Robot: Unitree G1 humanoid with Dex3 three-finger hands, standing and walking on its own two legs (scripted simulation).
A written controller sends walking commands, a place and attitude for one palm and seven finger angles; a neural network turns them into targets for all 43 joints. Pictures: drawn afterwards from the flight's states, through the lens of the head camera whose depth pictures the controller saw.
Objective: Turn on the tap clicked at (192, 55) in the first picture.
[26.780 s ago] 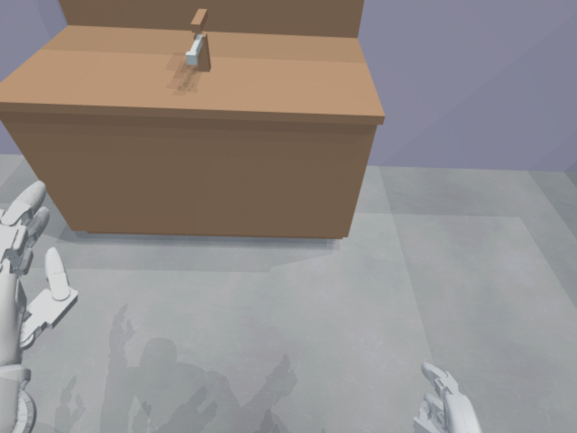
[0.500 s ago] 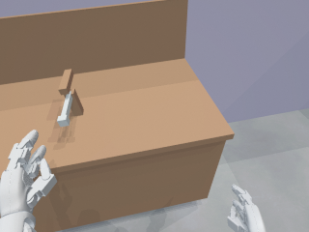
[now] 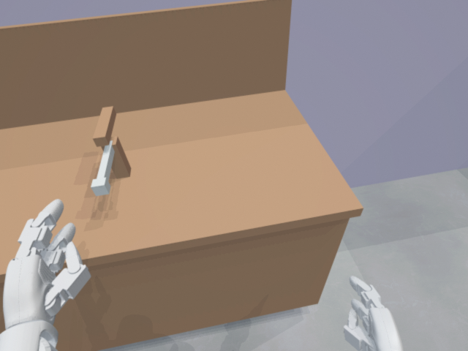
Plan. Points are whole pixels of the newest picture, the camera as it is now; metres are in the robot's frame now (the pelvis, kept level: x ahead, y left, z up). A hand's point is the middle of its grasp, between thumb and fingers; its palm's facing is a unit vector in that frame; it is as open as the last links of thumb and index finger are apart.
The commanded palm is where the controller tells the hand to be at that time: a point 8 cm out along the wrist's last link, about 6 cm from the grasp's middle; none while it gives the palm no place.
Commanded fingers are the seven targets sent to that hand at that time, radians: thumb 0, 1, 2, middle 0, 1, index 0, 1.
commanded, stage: turn the palm inward beside the body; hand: left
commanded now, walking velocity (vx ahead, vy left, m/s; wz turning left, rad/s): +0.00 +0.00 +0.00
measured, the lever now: (101, 186) +0.41 +0.34 +0.05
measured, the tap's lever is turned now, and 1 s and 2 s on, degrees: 0 0 0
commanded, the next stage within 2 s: reach beside the lever's end, fingers flat in 0.12 s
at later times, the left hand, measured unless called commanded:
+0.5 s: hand (76, 260) +0.20 +0.25 +0.13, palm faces +0.49 -0.86 -0.12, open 7.5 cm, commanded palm +0.16 +0.29 +0.14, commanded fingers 0.00 0.90 0.90 -0.20 -0.30 -0.20 -0.30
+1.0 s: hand (81, 230) +0.26 +0.28 +0.11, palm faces +0.51 -0.85 -0.11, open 7.5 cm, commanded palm +0.22 +0.32 +0.11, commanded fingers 0.00 0.90 0.90 -0.18 -0.25 -0.18 -0.25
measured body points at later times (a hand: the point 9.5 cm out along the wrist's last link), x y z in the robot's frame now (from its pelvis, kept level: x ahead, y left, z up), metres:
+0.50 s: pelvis -0.01 +0.00 +0.00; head -0.02 -0.03 +0.45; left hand +0.17 +0.29 +0.14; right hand +0.19 -0.21 -0.08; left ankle +0.03 +0.12 -0.71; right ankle -0.01 -0.02 -0.71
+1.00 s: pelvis -0.01 +0.01 +0.00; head +0.00 -0.02 +0.45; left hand +0.23 +0.32 +0.12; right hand +0.17 -0.23 -0.09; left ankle +0.03 +0.12 -0.71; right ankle -0.01 -0.02 -0.71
